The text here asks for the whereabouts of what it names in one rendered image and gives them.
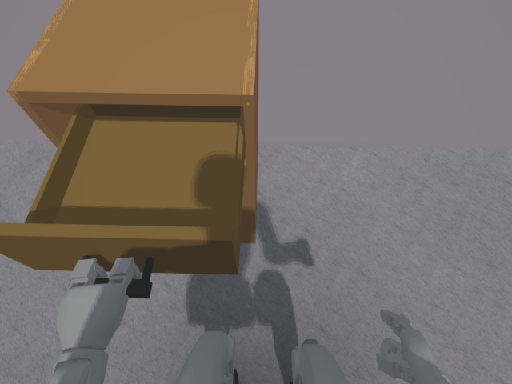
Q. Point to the handle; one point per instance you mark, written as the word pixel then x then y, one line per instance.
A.
pixel 138 288

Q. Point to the cabinet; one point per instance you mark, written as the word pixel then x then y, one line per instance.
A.
pixel 148 52

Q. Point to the drawer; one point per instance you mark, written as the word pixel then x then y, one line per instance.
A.
pixel 143 181

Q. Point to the robot left hand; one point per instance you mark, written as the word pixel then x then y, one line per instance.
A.
pixel 88 313

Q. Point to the right robot forearm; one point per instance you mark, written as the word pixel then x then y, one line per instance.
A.
pixel 427 375

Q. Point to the left robot forearm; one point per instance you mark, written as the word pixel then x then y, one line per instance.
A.
pixel 80 366

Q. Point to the right robot shin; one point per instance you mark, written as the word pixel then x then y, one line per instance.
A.
pixel 310 341

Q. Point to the robot right hand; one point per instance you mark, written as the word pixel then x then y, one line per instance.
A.
pixel 398 359

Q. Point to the left robot thigh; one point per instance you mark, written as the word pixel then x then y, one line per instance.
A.
pixel 212 357

